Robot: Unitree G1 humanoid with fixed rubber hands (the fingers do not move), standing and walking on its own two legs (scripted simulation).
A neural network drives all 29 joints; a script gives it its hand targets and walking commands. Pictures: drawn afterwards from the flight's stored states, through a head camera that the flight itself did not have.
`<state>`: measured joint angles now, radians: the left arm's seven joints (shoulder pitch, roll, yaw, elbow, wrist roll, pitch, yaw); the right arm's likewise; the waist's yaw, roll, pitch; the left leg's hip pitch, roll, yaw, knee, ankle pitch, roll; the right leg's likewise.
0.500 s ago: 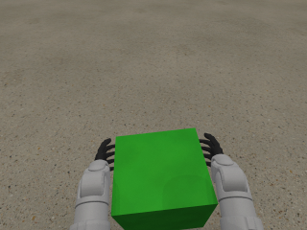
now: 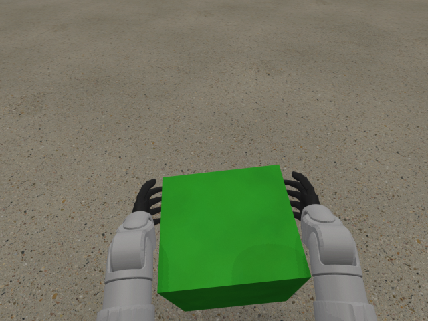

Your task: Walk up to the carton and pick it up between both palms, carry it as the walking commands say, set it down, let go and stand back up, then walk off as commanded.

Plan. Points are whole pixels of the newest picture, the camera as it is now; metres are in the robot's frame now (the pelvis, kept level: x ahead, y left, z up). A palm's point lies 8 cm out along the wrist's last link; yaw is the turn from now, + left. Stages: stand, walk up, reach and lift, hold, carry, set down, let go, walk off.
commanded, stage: carry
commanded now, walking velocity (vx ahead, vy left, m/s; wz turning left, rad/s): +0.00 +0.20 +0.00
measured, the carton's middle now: (228, 243) +0.27 -0.02 +0.00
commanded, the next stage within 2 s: none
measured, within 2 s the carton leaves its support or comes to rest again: neither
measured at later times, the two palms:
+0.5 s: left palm (64, 272) +0.18 +0.24 +0.10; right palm (267, 242) +0.21 -0.07 +0.11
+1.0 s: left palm out of the picture +0.12 +0.35 +0.08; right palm (197, 288) +0.15 +0.04 +0.10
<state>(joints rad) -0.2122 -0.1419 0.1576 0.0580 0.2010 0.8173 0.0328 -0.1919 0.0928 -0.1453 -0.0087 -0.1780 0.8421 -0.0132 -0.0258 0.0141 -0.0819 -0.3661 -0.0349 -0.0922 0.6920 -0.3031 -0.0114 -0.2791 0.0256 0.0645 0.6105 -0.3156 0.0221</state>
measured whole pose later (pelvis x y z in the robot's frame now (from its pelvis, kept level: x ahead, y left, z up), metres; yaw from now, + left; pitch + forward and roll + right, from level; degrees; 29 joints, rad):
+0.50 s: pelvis -0.03 +0.06 +0.00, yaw +5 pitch +3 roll +0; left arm 0.00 -0.13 0.08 -0.41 0.04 1.20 0.12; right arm 0.03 0.13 -0.08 -0.49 -0.03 1.21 -0.14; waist 0.01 -0.02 -0.21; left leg -0.51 0.04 0.06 0.85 -0.41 -0.02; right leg -0.38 -0.10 -0.12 0.65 -0.32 0.02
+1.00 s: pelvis -0.09 +0.17 +0.00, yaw +6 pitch +3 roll +0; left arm 0.01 -0.13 0.08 -0.45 0.03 1.21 0.12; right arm 0.03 0.13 -0.07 -0.53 -0.02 1.22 -0.14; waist 0.00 -0.02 -0.15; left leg -0.47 0.04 0.08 0.73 -0.37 -0.01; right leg -0.40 -0.12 -0.14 0.67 -0.31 0.03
